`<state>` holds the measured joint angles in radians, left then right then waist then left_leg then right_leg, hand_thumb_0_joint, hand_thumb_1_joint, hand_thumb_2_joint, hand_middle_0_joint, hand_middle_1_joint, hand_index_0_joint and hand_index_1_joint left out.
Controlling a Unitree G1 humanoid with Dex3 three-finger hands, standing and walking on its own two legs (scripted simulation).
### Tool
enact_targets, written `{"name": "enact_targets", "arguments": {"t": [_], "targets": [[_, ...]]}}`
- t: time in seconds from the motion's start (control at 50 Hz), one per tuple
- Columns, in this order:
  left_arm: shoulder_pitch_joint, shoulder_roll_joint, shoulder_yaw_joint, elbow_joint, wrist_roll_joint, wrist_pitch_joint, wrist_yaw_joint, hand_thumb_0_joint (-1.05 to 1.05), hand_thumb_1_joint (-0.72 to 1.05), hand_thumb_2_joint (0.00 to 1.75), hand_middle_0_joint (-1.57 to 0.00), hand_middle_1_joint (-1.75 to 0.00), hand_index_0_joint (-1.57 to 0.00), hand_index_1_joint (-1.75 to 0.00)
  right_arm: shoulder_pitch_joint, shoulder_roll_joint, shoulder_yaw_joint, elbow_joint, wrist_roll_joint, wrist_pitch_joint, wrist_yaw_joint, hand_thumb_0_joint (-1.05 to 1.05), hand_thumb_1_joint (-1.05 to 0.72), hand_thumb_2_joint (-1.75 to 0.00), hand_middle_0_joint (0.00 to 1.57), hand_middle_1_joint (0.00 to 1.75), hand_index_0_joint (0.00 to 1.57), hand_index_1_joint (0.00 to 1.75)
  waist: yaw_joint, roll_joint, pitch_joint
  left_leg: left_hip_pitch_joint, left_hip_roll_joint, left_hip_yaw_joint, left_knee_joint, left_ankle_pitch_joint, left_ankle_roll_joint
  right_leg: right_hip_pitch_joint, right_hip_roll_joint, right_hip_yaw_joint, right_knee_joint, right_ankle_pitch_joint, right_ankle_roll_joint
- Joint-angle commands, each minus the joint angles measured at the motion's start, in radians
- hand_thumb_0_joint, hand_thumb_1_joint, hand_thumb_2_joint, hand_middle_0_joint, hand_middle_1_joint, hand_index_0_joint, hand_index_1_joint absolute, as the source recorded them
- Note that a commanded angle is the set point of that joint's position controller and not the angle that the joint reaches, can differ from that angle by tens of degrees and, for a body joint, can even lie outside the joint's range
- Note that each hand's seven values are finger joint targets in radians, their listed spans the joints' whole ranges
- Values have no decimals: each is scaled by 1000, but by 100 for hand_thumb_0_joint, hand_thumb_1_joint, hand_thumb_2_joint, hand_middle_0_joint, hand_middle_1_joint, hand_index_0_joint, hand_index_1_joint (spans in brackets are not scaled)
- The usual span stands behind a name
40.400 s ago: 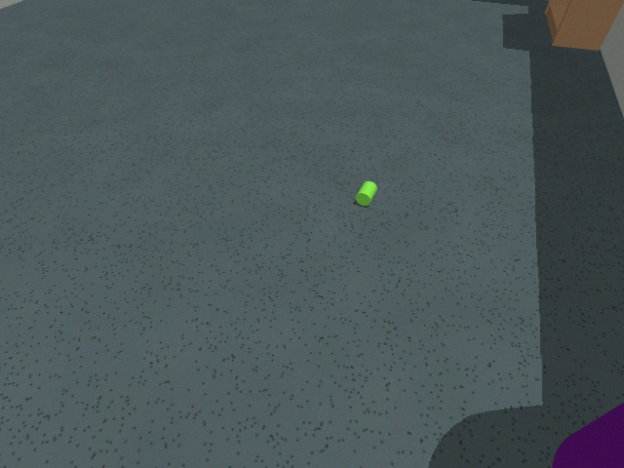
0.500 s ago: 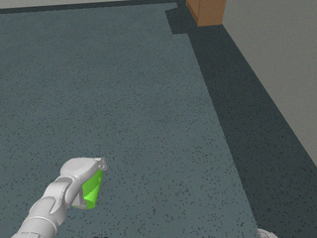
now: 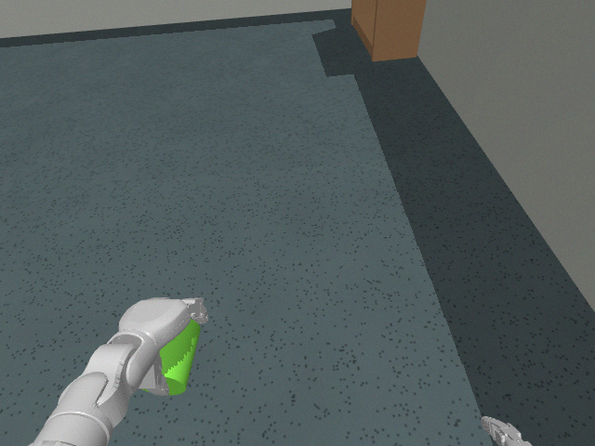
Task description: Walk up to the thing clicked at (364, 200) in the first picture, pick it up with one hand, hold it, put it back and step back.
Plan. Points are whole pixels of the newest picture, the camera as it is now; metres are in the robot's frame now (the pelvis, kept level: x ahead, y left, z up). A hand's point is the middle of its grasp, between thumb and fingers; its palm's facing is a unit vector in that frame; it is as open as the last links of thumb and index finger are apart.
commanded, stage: hold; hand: left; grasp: from above
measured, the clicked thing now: (169, 354) +0.30 +0.23 -0.07
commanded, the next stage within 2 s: crouch in 0.92 s
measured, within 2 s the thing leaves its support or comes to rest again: neither
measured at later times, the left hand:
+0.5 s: hand (160, 346) +0.29 +0.22 -0.02, palm faces -0.46 -0.02 -0.89, open 12.2 cm
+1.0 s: hand (158, 336) +0.30 +0.23 -0.02, palm faces -0.47 -0.03 -0.88, open 12.2 cm
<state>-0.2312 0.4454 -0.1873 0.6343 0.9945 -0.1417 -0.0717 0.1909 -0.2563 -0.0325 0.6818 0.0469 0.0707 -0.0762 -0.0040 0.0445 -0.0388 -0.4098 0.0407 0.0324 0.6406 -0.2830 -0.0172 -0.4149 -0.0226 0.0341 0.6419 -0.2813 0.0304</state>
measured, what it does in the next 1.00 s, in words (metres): stands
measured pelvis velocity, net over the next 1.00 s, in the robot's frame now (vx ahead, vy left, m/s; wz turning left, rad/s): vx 0.02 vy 0.00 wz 0.00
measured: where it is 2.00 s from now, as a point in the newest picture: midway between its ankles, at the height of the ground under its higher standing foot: outside the picture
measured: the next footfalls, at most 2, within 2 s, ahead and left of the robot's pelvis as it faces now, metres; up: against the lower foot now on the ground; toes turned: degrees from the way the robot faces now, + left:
none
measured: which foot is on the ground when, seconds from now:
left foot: down 0.00-1.00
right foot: down 0.00-1.00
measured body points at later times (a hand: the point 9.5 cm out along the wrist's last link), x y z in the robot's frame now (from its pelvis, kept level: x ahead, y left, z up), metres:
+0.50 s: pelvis +0.00 +0.00 +0.01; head +0.01 -0.02 +0.46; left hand +0.31 +0.22 +0.03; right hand +0.16 -0.25 -0.11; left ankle +0.03 +0.13 -0.72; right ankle +0.03 -0.14 -0.72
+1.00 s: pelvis +0.02 +0.00 +0.01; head +0.03 -0.01 +0.46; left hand +0.33 +0.23 +0.03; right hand +0.17 -0.25 -0.10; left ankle +0.03 +0.13 -0.72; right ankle +0.03 -0.14 -0.72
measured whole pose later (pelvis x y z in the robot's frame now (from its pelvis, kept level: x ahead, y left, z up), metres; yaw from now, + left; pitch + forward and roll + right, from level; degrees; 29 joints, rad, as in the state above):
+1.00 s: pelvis +0.02 +0.00 +0.01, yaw +0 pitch +1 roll +0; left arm -0.24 0.46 -0.19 0.60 0.98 -0.15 -0.10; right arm 0.16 -0.24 -0.02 0.70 0.05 0.09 -0.10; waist 0.02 0.04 -0.01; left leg -0.29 0.03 0.04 0.52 -0.25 -0.01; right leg -0.29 -0.03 0.03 0.51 -0.25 0.03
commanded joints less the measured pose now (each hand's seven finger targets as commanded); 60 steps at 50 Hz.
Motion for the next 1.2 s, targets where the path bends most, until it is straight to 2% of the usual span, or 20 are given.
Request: {"name": "enact_targets", "arguments": {"t": [0.0, 0.1, 0.14, 0.18, 0.22, 0.3, 0.48, 0.58, 0.62, 0.72, 0.74, 0.76, 0.82, 0.86, 0.92, 0.98, 1.0, 1.02, 1.08, 1.18], "targets": [[-345, 247, 132, -224, -11, -9, 51, 0, 55, 96, -79, -100, -85, -94, -92, -127, -37, -136, -2, -48, -12, 0, -90, -89, 20, 30, 20, 30, 3, -4, -234, 150, -53, 0, -112, 72, 26, 58, 54, -22, -128, 31, -33], [-351, 235, 119, -232, -13, -10, 51, 0, 56, 98, -81, -100, -86, -94, -106, -122, -32, -137, -2, -57, -16, 0, -90, -90, 20, 30, 20, 30, 7, -19, -224, 159, -54, 1, -122, 71, 26, 64, 53, -20, -144, 25, -32], [-355, 256, 140, -240, -23, -12, 51, 0, 56, 98, -81, -100, -87, -94, -106, -124, -34, -132, -2, -59, -17, 0, -90, -90, 20, 30, 20, 30, 9, -10, -235, 169, -55, 7, -125, 75, 26, 74, 53, -18, -150, 32, -30], [-352, 217, 103, -245, -30, -9, 43, 0, 57, 98, -82, -101, -88, -94, -114, -121, -32, -136, -1, -62, -17, 0, -90, -90, 20, 30, 20, 30, 2, -13, -221, 176, -54, 6, -134, 74, 25, 70, 54, -20, -154, 31, -31], [-333, 244, 130, -241, -21, -5, 44, 0, 56, 96, -81, -99, -87, -93, -109, -122, -32, -128, -2, -63, -20, 0, -90, -90, 20, 30, 20, 30, 9, -22, -234, 181, -54, 4, -133, 90, 26, 82, 54, -19, -157, 47, -29], [-345, 233, 111, -261, -28, -5, 30, 0, 57, 98, -82, -99, -88, -93, -123, -117, -29, -135, 2, -65, -23, 0, -90, -90, 20, 30, 20, 30, 13, -24, -229, 193, -56, 10, -146, 117, 27, 104, 53, -21, -164, 72, -29], [-333, 259, 136, -274, -29, -6, 18, 0, 58, 100, -85, -97, -90, -92, -135, -113, -23, -134, 1, -61, -31, 0, -90, -90, 20, 30, 20, 30, 21, -12, -216, 222, -55, 11, -169, 136, 28, 131, 52, -24, -189, 86, -30], [-335, 220, 99, -272, -33, -1, 4, 0, 59, 100, -87, -95, -91, -90, -129, -110, -22, -128, 2, -56, -33, 0, -90, -90, 20, 30, 20, 30, 9, -20, -224, 248, -52, 11, -173, 177, 30, 145, 53, -25, -189, 136, -28], [-323, 259, 139, -272, -31, 0, 8, 0, 59, 100, -86, -95, -90, -91, -125, -115, -26, -128, 3, -54, -35, 0, -90, -90, 20, 30, 20, 30, 24, -7, -235, 247, -53, 10, -173, 203, 27, 160, 53, -27, -187, 156, -30], [-306, 216, 101, -263, -28, 5, 2, 0, 60, 101, -88, -93, -92, -89, -128, -112, -27, -133, 4, -42, -34, 0, -89, -89, 20, 30, 20, 30, 15, -17, -216, 261, -51, 11, -180, 238, 27, 164, 54, -30, -190, 192, -33], [-322, 241, 118, -258, -30, 3, 5, 0, 60, 100, -87, -93, -91, -89, -126, -116, -28, -126, 4, -39, -35, 0, -89, -89, 20, 30, 20, 30, 16, -16, -217, 258, -50, 9, -183, 233, 27, 166, 54, -31, -194, 185, -31], [-333, 229, 103, -246, -24, 2, 4, 0, 60, 100, -87, -94, -91, -89, -127, -112, -26, -131, 4, -38, -35, 0, -89, -89, 20, 30, 20, 30, 7, -20, -209, 259, -51, 10, -182, 230, 28, 156, 52, -30, -194, 189, -31], [-341, 262, 135, -262, -24, -9, 9, 0, 59, 101, -87, -92, -91, -88, -123, -114, -29, -129, 5, -34, -35, 0, -89, -89, 20, 30, 20, 30, 21, 7, -236, 274, -55, 12, -182, 242, 28, 173, 49, -27, -196, 196, -32], [-378, 239, 113, -281, -27, -14, 12, 0, 59, 102, -87, -94, -91, -90, -116, -112, -29, -125, 1, -32, -34, 0, -89, -89, 20, 30, 20, 30, 9, 10, -263, 290, -53, 9, -179, 260, 26, 179, 52, -29, -189, 214, -34], [-355, 251, 138, -253, -28, -12, 26, 0, 61, 101, -88, -93, -92, -89, -116, -115, -31, -123, 3, -26, -35, 0, -89, -89, 20, 30, 20, 30, 19, 7, -257, 281, -51, 8, -178, 274, 25, 182, 53, -33, -190, 225, -32], [-305, 221, 117, -187, -19, -3, 31, 0, 58, 102, -87, -92, -91, -89, -112, -116, -33, -126, 4, -17, -30, 0, -89, -90, 20, 30, 20, 30, 13, -20, -215, 266, -50, 7, -180, 282, 24, 177, 53, -36, -190, 232, -33], [-311, 208, 101, -221, -15, -3, 29, 0, 66, 94, -92, -98, -97, -92, -110, -116, -36, -128, 3, -15, -29, 0, -92, -91, 20, 30, 20, 30, 12, -15, -235, 268, -52, 8, -175, 287, 26, 175, 50, -36, -189, 240, -33], [-297, 242, 137, -220, -15, -3, 34, 0, 58, 98, -84, -90, -89, -84, -110, -120, -39, -129, 4, -11, -27, 0, -88, -89, 20, 30, 20, 30, 22, -12, -243, 275, -51, 5, -178, 296, 23, 194, 51, -37, -189, 242, -34], [-296, 215, 108, -205, -7, -5, 30, 0, 48, 107, -81, -94, -83, -92, -111, -117, -38, -134, 2, -2, -23, 0, -89, -90, 20, 30, 20, 30, 10, -23, -223, 263, -51, 4, -175, 292, 25, 174, 50, -37, -188, 241, -34], [-315, 219, 122, -138, 11, -35, 61, 0, 42, 101, -76, -93, -78, -90, -91, -116, -36, -127, 2, 12, -20, 0, -89, -89, 20, 30, 20, 30, -7, -65, -198, 211, -56, 7, -147, 245, 31, 126, 43, -31, -174, 213, -27]]}}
